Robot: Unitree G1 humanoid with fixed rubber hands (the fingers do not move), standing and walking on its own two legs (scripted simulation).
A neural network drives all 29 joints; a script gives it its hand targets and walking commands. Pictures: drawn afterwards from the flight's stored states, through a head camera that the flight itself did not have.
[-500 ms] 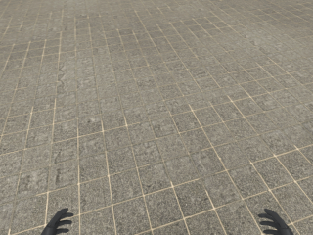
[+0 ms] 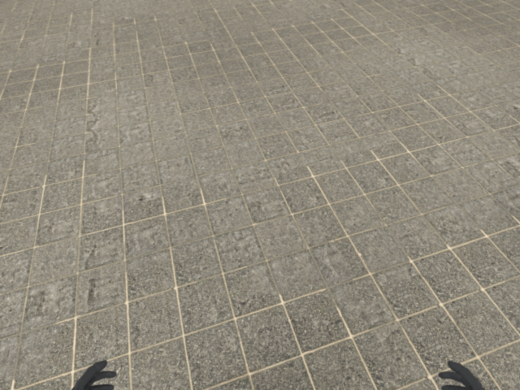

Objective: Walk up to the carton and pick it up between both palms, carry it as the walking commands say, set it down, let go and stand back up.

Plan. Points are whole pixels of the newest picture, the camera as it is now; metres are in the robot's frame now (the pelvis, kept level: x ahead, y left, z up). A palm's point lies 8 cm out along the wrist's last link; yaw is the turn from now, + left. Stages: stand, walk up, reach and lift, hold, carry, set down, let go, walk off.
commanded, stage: walk up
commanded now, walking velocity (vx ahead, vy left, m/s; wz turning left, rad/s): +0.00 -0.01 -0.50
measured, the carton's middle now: out of the picture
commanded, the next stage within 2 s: none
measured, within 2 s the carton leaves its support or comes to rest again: neither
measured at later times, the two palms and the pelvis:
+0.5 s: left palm (147, 386) +0.14 +0.21 -0.12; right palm out of the picture +0.02 -0.30 -0.12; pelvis -0.03 -0.02 +0.00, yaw -17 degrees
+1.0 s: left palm (282, 290) +0.30 -0.01 -0.11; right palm out of the picture -0.21 -0.27 -0.11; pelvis +0.02 -0.10 +0.00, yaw -32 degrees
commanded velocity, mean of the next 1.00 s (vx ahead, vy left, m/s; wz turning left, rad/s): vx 0.20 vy -0.04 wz -0.50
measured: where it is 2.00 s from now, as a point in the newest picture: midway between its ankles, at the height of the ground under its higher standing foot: (407, 345)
